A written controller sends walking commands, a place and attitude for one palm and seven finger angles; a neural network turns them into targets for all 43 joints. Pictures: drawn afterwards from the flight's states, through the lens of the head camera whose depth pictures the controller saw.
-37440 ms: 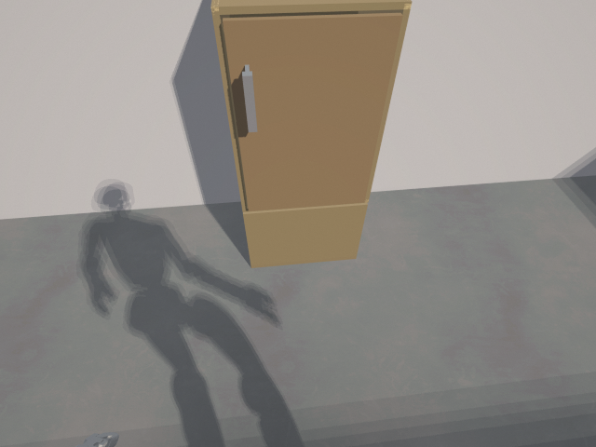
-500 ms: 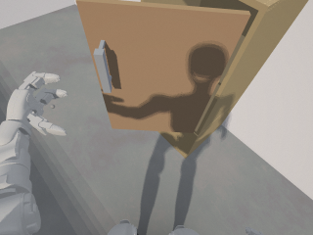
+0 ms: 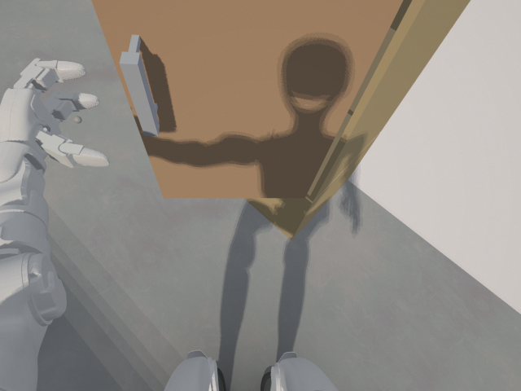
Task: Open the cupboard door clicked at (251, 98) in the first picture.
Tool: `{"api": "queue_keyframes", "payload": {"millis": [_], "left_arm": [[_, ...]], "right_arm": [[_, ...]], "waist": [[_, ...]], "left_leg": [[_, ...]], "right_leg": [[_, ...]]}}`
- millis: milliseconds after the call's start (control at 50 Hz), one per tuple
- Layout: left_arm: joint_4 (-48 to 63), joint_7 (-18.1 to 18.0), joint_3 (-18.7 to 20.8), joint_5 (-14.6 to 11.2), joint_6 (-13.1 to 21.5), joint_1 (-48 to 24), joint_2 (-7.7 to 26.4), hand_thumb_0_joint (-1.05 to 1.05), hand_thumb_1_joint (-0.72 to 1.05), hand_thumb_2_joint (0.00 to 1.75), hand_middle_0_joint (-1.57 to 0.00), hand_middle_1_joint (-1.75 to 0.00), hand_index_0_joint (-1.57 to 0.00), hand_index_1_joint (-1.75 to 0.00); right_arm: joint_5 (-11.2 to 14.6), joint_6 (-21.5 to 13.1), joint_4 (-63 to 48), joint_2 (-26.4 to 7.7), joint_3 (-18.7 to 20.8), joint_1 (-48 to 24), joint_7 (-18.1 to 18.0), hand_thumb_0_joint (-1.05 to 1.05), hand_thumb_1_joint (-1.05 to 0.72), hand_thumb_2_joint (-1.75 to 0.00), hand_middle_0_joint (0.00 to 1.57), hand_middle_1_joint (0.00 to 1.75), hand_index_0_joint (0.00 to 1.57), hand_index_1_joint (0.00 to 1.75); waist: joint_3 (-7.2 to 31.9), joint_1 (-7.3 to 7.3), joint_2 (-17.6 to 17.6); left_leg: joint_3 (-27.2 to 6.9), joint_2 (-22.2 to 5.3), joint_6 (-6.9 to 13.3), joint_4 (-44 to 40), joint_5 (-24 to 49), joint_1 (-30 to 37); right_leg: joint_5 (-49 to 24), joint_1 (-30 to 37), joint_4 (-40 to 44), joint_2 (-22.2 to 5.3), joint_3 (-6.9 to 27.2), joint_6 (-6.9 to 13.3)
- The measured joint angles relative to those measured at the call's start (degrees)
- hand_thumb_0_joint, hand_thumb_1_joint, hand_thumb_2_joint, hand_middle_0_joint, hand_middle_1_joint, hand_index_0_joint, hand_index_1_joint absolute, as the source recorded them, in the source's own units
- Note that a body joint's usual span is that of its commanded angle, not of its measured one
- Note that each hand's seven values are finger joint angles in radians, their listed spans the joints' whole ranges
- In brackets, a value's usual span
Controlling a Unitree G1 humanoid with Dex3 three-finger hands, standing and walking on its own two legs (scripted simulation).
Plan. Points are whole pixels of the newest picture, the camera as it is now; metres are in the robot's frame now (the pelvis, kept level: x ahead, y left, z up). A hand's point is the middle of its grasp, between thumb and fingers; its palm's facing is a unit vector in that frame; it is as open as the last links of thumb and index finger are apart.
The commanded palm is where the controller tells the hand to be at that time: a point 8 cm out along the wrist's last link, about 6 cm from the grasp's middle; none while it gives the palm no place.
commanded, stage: move the hooked fingers beside the handle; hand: left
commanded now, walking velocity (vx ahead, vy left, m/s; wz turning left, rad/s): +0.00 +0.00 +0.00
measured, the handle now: (144, 89) +0.56 +0.15 +0.07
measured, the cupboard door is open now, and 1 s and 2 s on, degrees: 46 46 46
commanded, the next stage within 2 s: slide the fingers in behind the handle in 0.90 s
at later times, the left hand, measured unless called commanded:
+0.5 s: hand (82, 115) +0.51 +0.23 +0.07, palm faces -0.01 -1.00 +0.00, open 14.0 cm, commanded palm +0.49 +0.27 +0.08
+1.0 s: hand (99, 110) +0.52 +0.21 +0.07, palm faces -0.02 -1.00 -0.02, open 14.0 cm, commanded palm +0.50 +0.25 +0.08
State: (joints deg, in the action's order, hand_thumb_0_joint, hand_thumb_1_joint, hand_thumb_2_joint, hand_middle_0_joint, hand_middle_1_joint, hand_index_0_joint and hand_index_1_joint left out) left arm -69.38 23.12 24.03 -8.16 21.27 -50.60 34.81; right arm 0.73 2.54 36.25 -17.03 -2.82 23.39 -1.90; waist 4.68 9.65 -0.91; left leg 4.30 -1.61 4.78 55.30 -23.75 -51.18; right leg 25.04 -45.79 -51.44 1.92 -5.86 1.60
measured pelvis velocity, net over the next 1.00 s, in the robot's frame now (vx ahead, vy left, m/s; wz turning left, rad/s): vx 0.01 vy -0.01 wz -0.01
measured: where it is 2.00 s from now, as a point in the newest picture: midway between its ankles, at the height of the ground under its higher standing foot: outside the picture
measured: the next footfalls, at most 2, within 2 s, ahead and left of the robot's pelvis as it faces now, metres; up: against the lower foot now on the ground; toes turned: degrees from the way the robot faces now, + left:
none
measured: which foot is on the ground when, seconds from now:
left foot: down 0.00-1.00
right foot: down 0.00-1.00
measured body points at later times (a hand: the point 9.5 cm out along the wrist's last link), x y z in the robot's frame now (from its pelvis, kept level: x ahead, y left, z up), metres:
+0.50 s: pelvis +0.02 +0.00 +0.00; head +0.14 +0.02 +0.43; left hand +0.50 +0.28 +0.08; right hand +0.00 -0.27 -0.10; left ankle +0.02 +0.06 -0.68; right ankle -0.01 -0.11 -0.68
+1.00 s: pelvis +0.01 -0.01 +0.00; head +0.15 +0.01 +0.42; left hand +0.51 +0.26 +0.08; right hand +0.01 -0.28 -0.11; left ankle +0.02 +0.06 -0.68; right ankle -0.01 -0.11 -0.68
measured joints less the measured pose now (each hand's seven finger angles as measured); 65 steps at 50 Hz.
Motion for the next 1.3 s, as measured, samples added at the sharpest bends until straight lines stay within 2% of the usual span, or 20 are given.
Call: {"api": "queue_keyframes", "payload": {"millis": [120,240,420,600,700,940,1100,1300], "left_arm": [[-2.12,-0.59,0.54,1.45,-0.93,-3.55,2.18,-0.01,-0.50,0.30,-0.30,-1.20,-0.30,-1.20],[-1.38,-0.84,1.97,1.99,-1.34,-3.31,2.77,-0.01,-0.50,0.30,-0.29,-1.20,-0.30,-1.20],[3.75,-0.73,2.87,0.95,-1.10,2.74,0.37,-0.01,-0.50,0.30,-0.30,-1.20,-0.30,-1.20],[1.23,-0.26,-0.30,0.10,-1.04,1.13,-0.12,-0.01,-0.50,0.30,-0.29,-1.20,-0.30,-1.20],[0.72,-0.53,-1.35,0.27,-0.78,-0.62,-0.45,-0.01,-0.50,0.30,-0.29,-1.20,-0.30,-1.20],[0.05,-2.41,-0.31,1.87,-1.10,-1.80,-0.06,-0.01,-0.50,0.30,-0.30,-1.20,-0.30,-1.20],[0.75,-2.16,0.17,1.15,-1.03,-0.82,0.09,-0.01,-0.50,0.30,-0.29,-1.20,-0.30,-1.20],[2.30,-3.48,-0.96,0.77,-0.57,1.26,-2.74,-0.01,-0.50,0.30,-0.29,-1.20,-0.30,-1.20]], "right_arm": [[-0.47,0.82,-0.03,-0.25,0.01,1.34,0.23,0.00,-0.90,-0.90,0.20,0.30,0.20,0.30],[-0.88,1.81,-0.66,-0.07,0.24,2.57,0.79,0.00,-0.90,-0.90,0.20,0.30,0.20,0.30],[-0.53,2.86,-1.57,0.87,0.43,2.74,1.30,0.00,-0.90,-0.90,0.20,0.30,0.20,0.30],[-0.07,2.60,-1.45,0.63,0.16,-0.66,0.87,0.00,-0.90,-0.90,0.20,0.30,0.20,0.30],[-0.12,2.21,-1.79,0.31,0.27,-2.28,0.70,0.00,-0.90,-0.90,0.20,0.30,0.20,0.30],[-0.17,2.51,-1.99,0.54,-0.12,-1.18,0.85,0.00,-0.90,-0.90,0.20,0.30,0.20,0.30],[-0.07,3.04,-0.99,0.92,-0.08,1.14,1.08,0.00,-0.90,-0.90,0.20,0.30,0.20,0.30],[-0.03,3.32,-0.99,0.78,0.54,1.53,1.40,0.00,-0.90,-0.90,0.20,0.30,0.20,0.30]], "waist": [[0.07,1.48,-0.34],[0.37,2.03,-0.49],[0.75,0.81,-0.35],[0.89,-0.33,-0.20],[0.79,-0.30,-0.05],[0.46,0.67,-0.42],[0.47,0.82,-0.63],[1.11,0.55,-0.52]], "left_leg": [[-0.09,-0.41,-0.01,0.93,-0.39,-2.20],[0.45,-0.83,-0.01,0.91,-0.80,-2.80],[0.69,-1.00,-0.23,-0.42,-1.15,-0.45],[-0.55,-0.51,-0.45,0.11,-1.37,0.01],[-0.85,-0.39,-0.55,0.93,-1.39,-1.17],[-0.59,-0.76,-0.79,1.60,-1.47,-2.32],[-0.28,-1.05,-0.98,0.77,-1.34,-1.43],[-0.15,-1.03,-1.17,-0.13,-1.20,0.05]], "right_leg": [[0.08,-2.03,-0.45,0.38,-0.05,0.02],[0.14,-2.89,-0.33,0.78,0.58,-0.01],[0.23,-0.62,1.21,1.11,0.99,0.06],[0.86,0.46,0.93,0.76,-0.23,0.31],[1.13,-0.66,-0.07,0.59,-0.56,0.42],[1.25,-2.13,-1.05,0.89,-0.27,0.69],[0.99,-1.49,-0.32,1.22,0.14,0.88],[0.89,-0.16,0.40,1.29,0.34,1.03]]}}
